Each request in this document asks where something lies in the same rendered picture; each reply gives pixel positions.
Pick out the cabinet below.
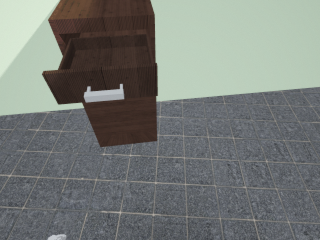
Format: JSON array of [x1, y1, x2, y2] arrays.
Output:
[[48, 0, 157, 147]]

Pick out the handle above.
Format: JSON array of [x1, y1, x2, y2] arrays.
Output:
[[84, 84, 124, 103]]

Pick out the drawer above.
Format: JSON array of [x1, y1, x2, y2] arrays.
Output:
[[42, 34, 158, 105]]

